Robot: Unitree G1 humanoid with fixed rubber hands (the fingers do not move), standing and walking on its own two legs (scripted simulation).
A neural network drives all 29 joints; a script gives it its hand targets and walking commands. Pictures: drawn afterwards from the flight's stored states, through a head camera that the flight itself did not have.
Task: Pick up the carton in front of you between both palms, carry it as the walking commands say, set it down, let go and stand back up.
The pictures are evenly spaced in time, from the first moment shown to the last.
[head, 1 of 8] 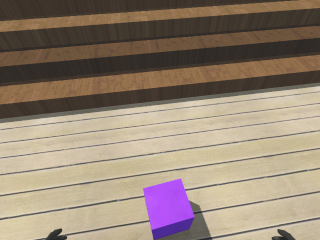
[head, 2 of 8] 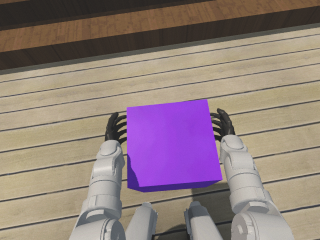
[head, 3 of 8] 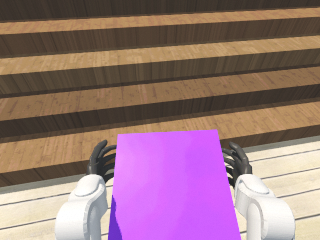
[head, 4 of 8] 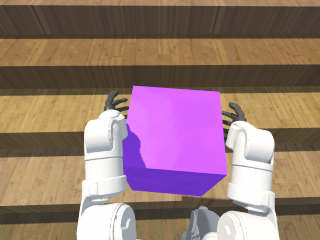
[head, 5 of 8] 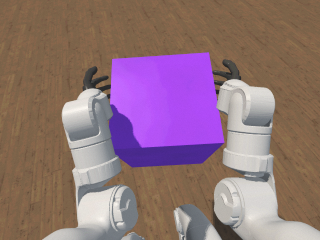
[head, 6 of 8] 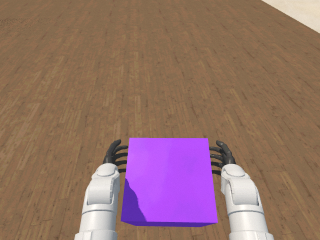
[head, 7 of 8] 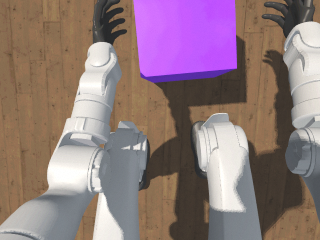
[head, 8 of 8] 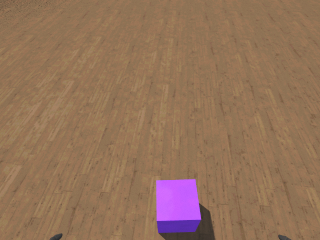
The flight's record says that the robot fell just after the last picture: no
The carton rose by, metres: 2.35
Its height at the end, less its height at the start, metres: +1.60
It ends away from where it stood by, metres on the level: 5.62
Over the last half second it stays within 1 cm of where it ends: yes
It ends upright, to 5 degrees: yes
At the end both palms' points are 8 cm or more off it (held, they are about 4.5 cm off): yes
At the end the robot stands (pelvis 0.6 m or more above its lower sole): yes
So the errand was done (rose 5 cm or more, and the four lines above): yes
